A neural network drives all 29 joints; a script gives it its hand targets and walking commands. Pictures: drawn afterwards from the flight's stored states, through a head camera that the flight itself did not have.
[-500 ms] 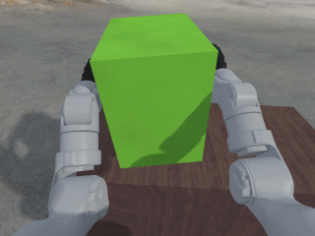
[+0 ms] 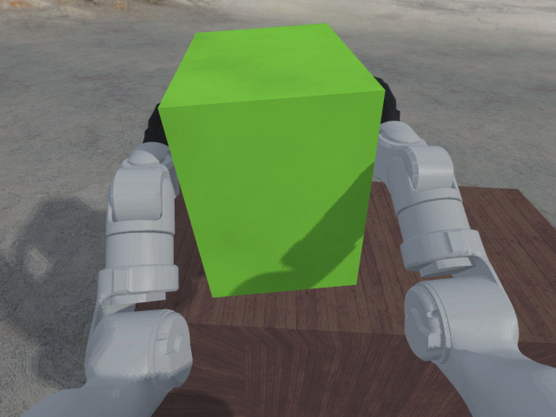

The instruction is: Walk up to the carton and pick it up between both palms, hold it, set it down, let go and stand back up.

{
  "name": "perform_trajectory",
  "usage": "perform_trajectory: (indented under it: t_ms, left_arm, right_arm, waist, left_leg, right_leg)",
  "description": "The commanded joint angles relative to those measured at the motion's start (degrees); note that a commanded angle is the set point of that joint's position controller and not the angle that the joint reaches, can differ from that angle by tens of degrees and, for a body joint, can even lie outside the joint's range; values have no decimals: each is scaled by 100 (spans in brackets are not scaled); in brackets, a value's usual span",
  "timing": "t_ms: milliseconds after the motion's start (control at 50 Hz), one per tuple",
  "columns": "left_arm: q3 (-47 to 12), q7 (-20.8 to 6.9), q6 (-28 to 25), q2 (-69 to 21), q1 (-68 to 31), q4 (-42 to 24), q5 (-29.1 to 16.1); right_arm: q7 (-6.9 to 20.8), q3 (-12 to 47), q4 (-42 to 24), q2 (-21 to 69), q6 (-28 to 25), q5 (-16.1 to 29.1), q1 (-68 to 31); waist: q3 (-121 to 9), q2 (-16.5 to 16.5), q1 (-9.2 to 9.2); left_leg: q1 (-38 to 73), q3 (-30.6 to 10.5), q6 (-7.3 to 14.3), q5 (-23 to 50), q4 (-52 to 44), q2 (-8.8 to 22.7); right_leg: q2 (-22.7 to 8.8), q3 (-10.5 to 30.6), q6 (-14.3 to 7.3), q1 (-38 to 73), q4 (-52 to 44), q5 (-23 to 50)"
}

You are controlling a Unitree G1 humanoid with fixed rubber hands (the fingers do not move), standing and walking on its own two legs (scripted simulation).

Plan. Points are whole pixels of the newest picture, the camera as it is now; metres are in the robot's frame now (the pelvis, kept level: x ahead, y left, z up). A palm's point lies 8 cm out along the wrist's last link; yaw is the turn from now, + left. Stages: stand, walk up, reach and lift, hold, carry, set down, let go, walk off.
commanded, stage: hold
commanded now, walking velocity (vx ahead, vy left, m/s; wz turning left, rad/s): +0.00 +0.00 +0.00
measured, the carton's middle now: (272, 153) +0.41 +0.00 +0.24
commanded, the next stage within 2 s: set down in 0.34 s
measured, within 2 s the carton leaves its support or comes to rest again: neither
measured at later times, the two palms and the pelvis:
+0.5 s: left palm (162, 149) +0.37 +0.15 +0.27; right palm (387, 132) +0.37 -0.15 +0.29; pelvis +0.00 +0.00 +0.00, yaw +0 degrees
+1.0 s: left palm (177, 155) +0.41 +0.14 +0.23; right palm (377, 162) +0.40 -0.16 +0.23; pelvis +0.01 +0.00 +0.00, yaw +0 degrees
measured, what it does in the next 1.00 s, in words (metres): stands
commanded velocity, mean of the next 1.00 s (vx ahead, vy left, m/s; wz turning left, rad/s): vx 0.00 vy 0.00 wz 0.00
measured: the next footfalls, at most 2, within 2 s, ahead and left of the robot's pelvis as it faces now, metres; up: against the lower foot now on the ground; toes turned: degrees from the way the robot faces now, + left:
none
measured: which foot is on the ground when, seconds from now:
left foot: down 0.00-1.00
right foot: down 0.00-1.00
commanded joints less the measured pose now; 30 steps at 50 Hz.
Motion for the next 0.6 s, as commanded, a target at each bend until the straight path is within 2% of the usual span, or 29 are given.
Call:
perform_trajectory:
  t_ms: [0,40,80,140,180,220,300,320,340,380,400,420,460,480,500,580]
  left_arm:
    - [-2495,-941,-346,-3137,-5039,-821,-1143]
    - [-2494,-951,-348,-3128,-5036,-842,-1142]
    - [-2491,-940,-370,-3098,-5064,-979,-1161]
    - [-2585,-936,-357,-3135,-5100,-997,-1180]
    - [-2446,-956,-332,-3113,-5020,-787,-1114]
    - [-2440,-951,-347,-3097,-5057,-898,-1100]
    - [-2465,-960,-344,-3147,-5016,-805,-1118]
    - [-2483,-961,-345,-3136,-5024,-871,-1129]
    - [-2277,-1008,-296,-2874,-5543,-1185,-1168]
    - [-2138,-1048,-327,-2878,-5367,-917,-1025]
    - [-2154,-1070,-394,-2891,-5377,-895,-1028]
    - [-2070,-1107,-408,-2861,-5280,-612,-961]
    - [-1872,-1159,-569,-2841,-5255,-511,-773]
    - [-1787,-1174,-661,-2873,-5210,-304,-686]
    - [-1656,-1190,-779,-2855,-5230,-152,-581]
    - [-1058,-1267,-1384,-2749,-4987,502,-20]
  right_arm:
    - [516,2191,-1294,3835,-72,1676,-4586]
    - [505,2173,-1273,3843,-64,1651,-4516]
    - [505,2289,-1423,3943,-86,1698,-4568]
    - [504,2203,-1352,3864,-79,1691,-4503]
    - [511,2125,-1177,3815,-38,1640,-4429]
    - [513,2207,-1244,3871,-53,1689,-4515]
    - [517,2151,-1261,3817,-69,1639,-4505]
    - [512,2123,-1235,3845,-62,1634,-4470]
    - [522,1954,-1460,3819,-3,1700,-4568]
    - [497,1860,-1471,3752,-48,1580,-4628]
    - [507,1796,-1425,3749,-121,1534,-4675]
    - [524,1741,-1370,3739,-188,1441,-4757]
    - [559,1546,-1077,3711,-380,1225,-4706]
    - [589,1544,-1087,3745,-546,1114,-4849]
    - [623,1426,-922,3738,-702,978,-4920]
    - [827,1008,-447,3860,-1530,250,-4907]
  waist:
    - [-2342,508,-124]
    - [-2317,487,-149]
    - [-2427,471,-78]
    - [-2420,573,-152]
    - [-2162,507,-140]
    - [-2300,517,-68]
    - [-2273,504,-128]
    - [-2321,533,-167]
    - [-2318,303,-554]
    - [-2175,288,-477]
    - [-2194,299,-498]
    - [-2060,278,-410]
    - [-1994,313,-376]
    - [-2003,359,-259]
    - [-1829,374,-248]
    - [-1718,301,58]
  left_leg:
    - [1048,327,-14,251,-46,-215]
    - [1041,332,-11,262,-43,-223]
    - [1044,343,20,324,-17,-223]
    - [1090,340,-37,337,-13,-221]
    - [1015,355,-11,209,-47,-217]
    - [1030,345,-1,227,-58,-208]
    - [1002,346,-9,168,-54,-206]
    - [1033,347,-14,240,-40,-219]
    - [1069,374,145,212,-208,-304]
    - [989,351,148,125,-276,-317]
    - [1008,323,134,153,-250,-310]
    - [923,346,136,51,-295,-312]
    - [996,350,98,10,-301,-296]
    - [1078,358,84,20,-282,-276]
    - [1067,373,79,-88,-298,-272]
    - [1194,510,101,-233,-359,-209]
  right_leg:
    - [397,9,289,1099,-668,960]
    - [404,-1,280,1115,-689,969]
    - [391,4,298,1183,-642,1049]
    - [411,-18,277,1138,-643,1051]
    - [391,15,269,1051,-723,894]
    - [392,16,286,1084,-675,889]
    - [399,-6,271,1074,-684,855]
    - [389,-2,277,1120,-680,950]
    - [294,28,290,1547,-714,1333]
    - [256,44,313,1585,-754,1357]
    - [261,16,307,1552,-735,1386]
    - [258,-11,305,1515,-762,1250]
    - [249,-60,284,1452,-795,1106]
    - [245,-77,274,1398,-797,1017]
    - [232,-92,266,1304,-839,811]
    - [213,-200,206,1235,-886,276]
